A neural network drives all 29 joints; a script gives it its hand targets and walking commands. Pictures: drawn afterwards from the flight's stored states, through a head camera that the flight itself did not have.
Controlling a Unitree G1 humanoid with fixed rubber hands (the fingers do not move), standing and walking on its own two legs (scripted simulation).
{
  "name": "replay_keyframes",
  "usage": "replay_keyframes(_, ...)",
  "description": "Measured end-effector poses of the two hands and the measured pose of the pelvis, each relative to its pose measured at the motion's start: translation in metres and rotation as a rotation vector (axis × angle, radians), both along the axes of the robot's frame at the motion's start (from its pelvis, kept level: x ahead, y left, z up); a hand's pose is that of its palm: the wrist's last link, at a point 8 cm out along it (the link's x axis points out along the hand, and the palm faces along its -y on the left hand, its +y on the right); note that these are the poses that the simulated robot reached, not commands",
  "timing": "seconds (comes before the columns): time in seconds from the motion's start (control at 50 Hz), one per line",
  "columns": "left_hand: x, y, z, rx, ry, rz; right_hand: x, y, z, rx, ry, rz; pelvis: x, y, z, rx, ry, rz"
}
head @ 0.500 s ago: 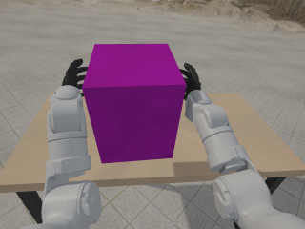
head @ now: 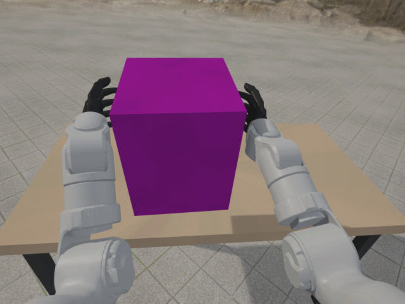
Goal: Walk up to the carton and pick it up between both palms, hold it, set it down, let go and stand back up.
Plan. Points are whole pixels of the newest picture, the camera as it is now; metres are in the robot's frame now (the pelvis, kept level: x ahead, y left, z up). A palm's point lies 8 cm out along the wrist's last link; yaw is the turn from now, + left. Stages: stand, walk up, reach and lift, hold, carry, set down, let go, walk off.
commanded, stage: hold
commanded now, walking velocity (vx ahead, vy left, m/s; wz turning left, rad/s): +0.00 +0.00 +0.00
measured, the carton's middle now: (179, 136) +0.41 +0.01 +0.19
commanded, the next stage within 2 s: set down in 1.76 s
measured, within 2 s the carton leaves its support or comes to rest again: neither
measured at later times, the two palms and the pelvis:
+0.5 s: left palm (89, 118) +0.36 +0.16 +0.26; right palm (252, 122) +0.36 -0.13 +0.25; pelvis +0.00 +0.00 +0.00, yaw +0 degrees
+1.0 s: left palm (95, 120) +0.37 +0.16 +0.25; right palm (252, 123) +0.37 -0.13 +0.24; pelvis +0.00 +0.00 +0.00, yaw +0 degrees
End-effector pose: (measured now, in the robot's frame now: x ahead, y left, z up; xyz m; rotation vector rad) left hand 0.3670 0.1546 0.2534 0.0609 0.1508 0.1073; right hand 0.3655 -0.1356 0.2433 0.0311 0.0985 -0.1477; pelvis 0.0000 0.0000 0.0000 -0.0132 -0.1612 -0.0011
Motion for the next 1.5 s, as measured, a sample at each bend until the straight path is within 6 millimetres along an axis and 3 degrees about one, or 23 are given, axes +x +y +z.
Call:
replay_keyframes(0.32,-0.006,0.008,0.006,-0.019,-0.032,0.008,-0.004,0.008,0.009,0.004,-0.031,0.003,0.001,0.003,0.0,-0.001,-0.016,-0.001)
replay_keyframes(0.66,0.003,0.001,0.001,0.019,0.009,0.001,0.003,0.002,-0.004,0.006,0.01,0.001,-0.004,0.003,0.0,0.001,0.005,-0.006)
replay_keyframes(1.04,0.004,0.003,-0.001,0.001,-0.01,0.007,0.006,0.003,-0.001,-0.001,-0.007,0.006,0.005,0.0,0.0,-0.002,0.0,0.007)
replay_keyframes(1.5,0.001,0.004,-0.003,0.001,-0.008,-0.001,0.001,0.004,-0.001,0.001,-0.002,-0.002,0.0,0.004,0.0,-0.002,0.003,-0.001)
